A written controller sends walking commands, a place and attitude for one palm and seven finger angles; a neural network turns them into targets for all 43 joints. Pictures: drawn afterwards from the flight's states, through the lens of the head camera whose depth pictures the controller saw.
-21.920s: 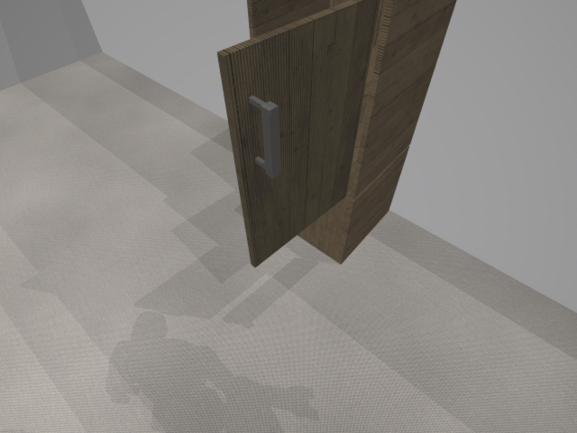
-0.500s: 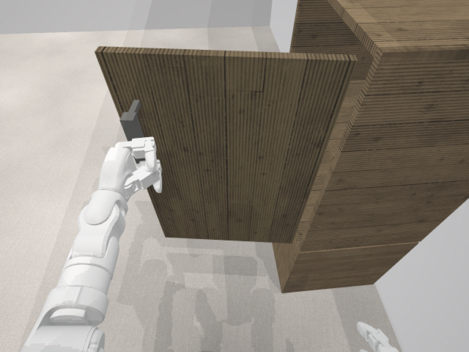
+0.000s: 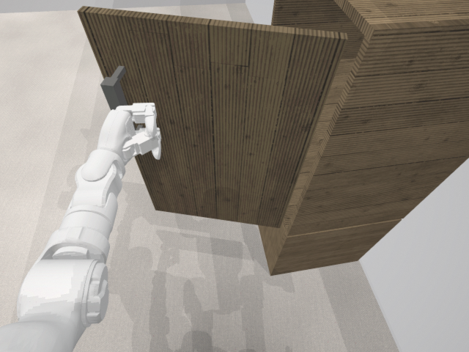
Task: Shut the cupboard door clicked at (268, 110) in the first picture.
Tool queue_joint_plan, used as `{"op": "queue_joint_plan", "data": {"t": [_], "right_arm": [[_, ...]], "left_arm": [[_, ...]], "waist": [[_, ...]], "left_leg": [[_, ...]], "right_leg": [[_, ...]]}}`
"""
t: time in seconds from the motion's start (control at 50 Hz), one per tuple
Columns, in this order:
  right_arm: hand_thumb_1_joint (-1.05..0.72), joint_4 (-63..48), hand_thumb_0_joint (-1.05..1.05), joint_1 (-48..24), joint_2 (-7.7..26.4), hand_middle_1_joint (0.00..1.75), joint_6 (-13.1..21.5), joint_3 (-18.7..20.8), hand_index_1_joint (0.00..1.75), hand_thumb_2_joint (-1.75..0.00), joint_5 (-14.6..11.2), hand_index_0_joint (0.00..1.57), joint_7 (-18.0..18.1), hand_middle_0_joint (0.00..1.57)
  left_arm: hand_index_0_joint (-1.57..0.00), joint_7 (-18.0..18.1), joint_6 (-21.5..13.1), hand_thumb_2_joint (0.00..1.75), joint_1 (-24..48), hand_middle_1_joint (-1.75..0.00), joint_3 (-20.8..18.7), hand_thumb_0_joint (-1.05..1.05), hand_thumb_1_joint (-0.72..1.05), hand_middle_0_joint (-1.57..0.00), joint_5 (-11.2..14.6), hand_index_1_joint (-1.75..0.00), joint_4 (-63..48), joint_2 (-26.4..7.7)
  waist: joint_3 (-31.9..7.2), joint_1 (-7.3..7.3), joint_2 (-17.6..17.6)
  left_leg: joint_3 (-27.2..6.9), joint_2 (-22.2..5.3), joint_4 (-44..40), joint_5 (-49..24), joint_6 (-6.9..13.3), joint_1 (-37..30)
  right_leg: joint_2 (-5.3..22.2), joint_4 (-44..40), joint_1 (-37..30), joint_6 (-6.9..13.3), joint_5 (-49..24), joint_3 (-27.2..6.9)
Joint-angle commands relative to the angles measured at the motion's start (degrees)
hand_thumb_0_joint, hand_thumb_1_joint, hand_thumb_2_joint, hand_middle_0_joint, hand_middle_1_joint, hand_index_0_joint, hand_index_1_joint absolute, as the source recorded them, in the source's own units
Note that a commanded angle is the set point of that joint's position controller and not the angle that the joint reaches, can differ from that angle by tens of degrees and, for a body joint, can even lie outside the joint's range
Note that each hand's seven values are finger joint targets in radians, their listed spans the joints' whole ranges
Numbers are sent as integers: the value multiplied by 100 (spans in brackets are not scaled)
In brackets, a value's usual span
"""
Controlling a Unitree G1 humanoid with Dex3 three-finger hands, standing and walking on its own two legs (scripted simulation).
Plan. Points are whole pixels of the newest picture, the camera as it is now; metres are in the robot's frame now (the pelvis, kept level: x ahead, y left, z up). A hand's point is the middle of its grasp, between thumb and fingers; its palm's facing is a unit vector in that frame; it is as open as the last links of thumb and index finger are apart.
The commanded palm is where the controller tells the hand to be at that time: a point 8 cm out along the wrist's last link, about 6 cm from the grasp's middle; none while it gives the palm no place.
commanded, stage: push the door shut along its arc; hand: left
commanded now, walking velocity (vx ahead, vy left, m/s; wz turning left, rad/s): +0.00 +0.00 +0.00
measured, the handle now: (127, 110) +0.52 +0.18 +0.11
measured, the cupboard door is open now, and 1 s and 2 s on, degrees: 72 58 53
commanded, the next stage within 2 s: pull the fist back off the door in 0.92 s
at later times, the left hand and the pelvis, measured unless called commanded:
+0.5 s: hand (182, 115) +0.50 +0.07 +0.12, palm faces -0.32 -0.95 -0.03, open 3.1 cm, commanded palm +0.50 +0.12 +0.11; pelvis +0.00 -0.02 -0.01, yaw -1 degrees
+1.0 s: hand (195, 101) +0.53 +0.05 +0.12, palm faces -0.42 -0.91 -0.01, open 3.5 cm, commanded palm +0.56 +0.08 +0.11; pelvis +0.00 -0.02 -0.02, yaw +1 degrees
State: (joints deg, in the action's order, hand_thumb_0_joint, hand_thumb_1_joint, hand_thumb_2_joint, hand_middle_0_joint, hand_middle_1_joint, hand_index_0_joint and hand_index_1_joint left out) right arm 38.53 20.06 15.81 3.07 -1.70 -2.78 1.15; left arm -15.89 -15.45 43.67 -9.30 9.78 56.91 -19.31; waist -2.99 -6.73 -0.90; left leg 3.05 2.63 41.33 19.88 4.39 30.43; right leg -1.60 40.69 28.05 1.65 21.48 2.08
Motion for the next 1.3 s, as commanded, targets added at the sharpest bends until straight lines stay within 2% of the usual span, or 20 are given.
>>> {"op": "queue_joint_plan", "data": {"t": [0.0, 0.06, 0.08, 0.2, 0.28, 0.4, 0.48, 0.54, 0.7, 0.74, 0.76, 0.84, 0.88, 1.0, 1.02, 1.04, 1.1, 1.16, 1.22, 1.28], "right_arm": [[-90, -461, 0, 360, 978, 30, 205, 374, 30, -90, 20, 20, 32, 20], [-90, -420, 0, 486, 1010, 30, 189, 380, 30, -90, 46, 20, 45, 20], [-90, -395, 0, 488, 978, 30, 199, 378, 30, -90, 54, 20, 33, 20], [-90, -363, 0, 679, 1054, 30, 173, 389, 30, -90, 93, 20, 33, 20], [-90, -317, 0, 810, 1063, 30, 115, 368, 30, -90, 119, 20, 36, 20], [-90, -389, 0, 972, 1121, 30, 84, 399, 30, -90, 159, 20, 22, 20], [-90, -390, 0, 990, 1091, 30, 37, 412, 30, -90, 162, 20, 22, 20], [-90, -280, 0, 1092, 1148, 30, 14, 416, 30, -90, 147, 20, 61, 20], [-90, -115, 0, 1116, 1175, 30, 82, 384, 30, -90, 190, 20, 131, 20], [-90, -76, 0, 1155, 1203, 30, 90, 388, 30, -90, 201, 20, 144, 20], [-90, -62, 0, 1152, 1181, 30, 104, 380, 30, -90, 189, 20, 161, 20], [-90, 28, 0, 1156, 1224, 30, 137, 394, 30, -90, 224, 20, 171, 20], [-90, 92, 0, 1135, 1196, 30, 143, 379, 30, -90, 234, 20, 176, 20], [-90, 206, 0, 1226, 1212, 30, 191, 402, 30, -90, 272, 20, 180, 20], [-90, 64, 0, 1405, 961, 30, 218, 366, 30, -90, 203, 20, 63, 20], [-90, 17, 0, 1492, 942, 30, 220, 346, 30, -90, 260, 20, -86, 20], [-90, -73, 0, 1592, 869, 30, 192, 449, 30, -90, 443, 20, -371, 20], [-90, -106, 0, 1683, 799, 30, 167, 485, 30, -90, 655, 20, -638, 20], [-90, -73, 0, 1762, 870, 30, 27, 586, 30, -90, 690, 20, -773, 20], [-90, -196, 0, 1720, 918, 30, -145, 583, 30, -90, 554, 20, -694, 20]], "left_arm": [[-130, -111, -483, 90, 3368, -150, -264, 0, 90, -130, 80, -150, -1032, -1079], [-130, -189, -504, 90, 3441, -150, -316, 0, 90, -130, 78, -150, -790, -1149], [-130, -226, -490, 90, 3602, -150, -117, 0, 90, -130, 47, -150, -751, -965], [-130, -385, -456, 90, 3927, -150, -432, 0, 90, -130, 38, -150, -431, -1341], [-130, -439, -332, 90, 4103, -150, -473, 0, 90, -130, -56, -150, 18, -1490], [-130, -561, -358, 90, 4498, -150, -743, 0, 90, -130, -155, -150, -67, -1933], [-130, -733, -313, 90, 4488, -150, -416, 0, 90, -130, -113, -150, -104, -1494], [-130, -816, -163, 90, 4884, -150, -493, 0, 90, -130, -95, -150, 113, -1709], [-130, -1028, -38, 90, 5495, -150, -259, 0, 90, -130, -33, -150, 232, -1507], [-130, -1054, -22, 90, 5507, -150, -407, 0, 90, -130, -46, -150, 318, -1716], [-130, -1098, -38, 90, 5654, -150, -135, 0, 90, -130, 6, -150, 285, -1358], [-130, -1100, 54, 90, 5850, -150, -232, 0, 90, -130, -49, -150, 381, -1527], [-130, -1099, 65, 90, 5995, -150, -41, 0, 90, -130, -57, -150, 425, -1295], [-130, -1116, 128, 90, 6401, -150, 58, 0, 90, -130, -75, -150, 407, -1115], [-130, 102, 319, 90, 6342, -150, -1331, 0, 90, -130, 360, -150, 634, -1412], [-130, 688, 390, 90, 5991, -150, -1017, 0, 90, -130, 153, -150, 740, -1143], [-130, 1731, 174, 90, 5515, -150, -983, 0, 90, -130, -42, -150, 231, -519], [-130, 2816, -483, 90, 5255, -150, -830, 0, 90, -130, -788, -150, -314, -344], [-130, 2989, -776, 90, 4960, -150, -620, 0, 90, -130, -1365, -150, -249, -426], [-130, 2690, -609, 90, 4886, -150, -657, 0, 90, -130, -1297, -150, -176, -646]], "waist": [[-2025, -201, -157], [-2173, -216, -214], [-2127, -329, -199], [-2331, -350, -131], [-2028, -465, 65], [-2575, -452, -256], [-2848, -498, -351], [-2556, -673, -37], [-2676, -795, -404], [-2747, -797, -251], [-2815, -853, -461], [-2853, -885, -332], [-2913, -895, -569], [-3105, -1007, -546], [-3172, -736, -741], [-3218, -733, -601], [-3569, -584, -517], [-3570, -499, -587], [-3484, -550, -318], [-3565, -474, -178]], "left_leg": [[-767, -328, -346, -1806, -271, -1937], [-774, -337, -277, -1896, -261, -1956], [-752, -325, -222, -1907, -239, -1928], [-705, -273, -112, -1893, -202, -1674], [-636, -246, -38, -1614, -137, -1161], [-614, -220, 144, -1779, -127, -1156], [-629, -206, 265, -2067, -109, -1422], [-562, -190, 290, -1742, -62, -951], [-607, -159, 464, -1922, -42, -1134], [-625, -173, 509, -1928, -46, -1025], [-617, -145, 538, -2120, -26, -1197], [-639, -176, 638, -1937, -39, -1060], [-680, -167, 706, -2207, -44, -1288], [-718, -164, 837, -2434, -30, -1451], [-732, -242, 850, -2329, -179, -992], [-788, -260, 690, -2396, -241, -870], [-765, -268, 756, -3194, -292, -1208], [-776, -328, 989, -3564, -332, -1199], [-686, -321, 914, -3095, -281, -1084], [-545, -214, 653, -2709, -224, -947]], "right_leg": [[11, -417, 363, 49, -1560, -87], [14, -378, 433, 55, -1589, -102], [-10, -377, 521, 35, -1652, -97], [-13, -317, 443, 25, -1832, -166], [-25, -319, 469, -9, -1777, -205], [-33, -194, 373, -10, -2020, -292], [-103, -158, 486, -19, -2224, -236], [-87, -236, 392, -78, -2243, -337], [-116, -147, 789, -69, -2217, -303], [-115, -96, 736, -54, -2226, -294], [-138, -28, 904, -26, -2297, -238], [-136, -7, 1048, -53, -2076, -246], [-183, 93, 1289, -22, -2124, -170], [-215, 227, 1589, -22, -2136, -134], [-135, 68, 1218, -24, -2267, -242], [-139, 143, 1072, -78, -2286, -209], [-170, 289, 1043, -116, -2688, -133], [-196, 488, 1318, -115, -2710, -42], [-212, 421, 1107, -114, -2649, -91], [-203, 237, 372, -121, -2983, -212]]}}
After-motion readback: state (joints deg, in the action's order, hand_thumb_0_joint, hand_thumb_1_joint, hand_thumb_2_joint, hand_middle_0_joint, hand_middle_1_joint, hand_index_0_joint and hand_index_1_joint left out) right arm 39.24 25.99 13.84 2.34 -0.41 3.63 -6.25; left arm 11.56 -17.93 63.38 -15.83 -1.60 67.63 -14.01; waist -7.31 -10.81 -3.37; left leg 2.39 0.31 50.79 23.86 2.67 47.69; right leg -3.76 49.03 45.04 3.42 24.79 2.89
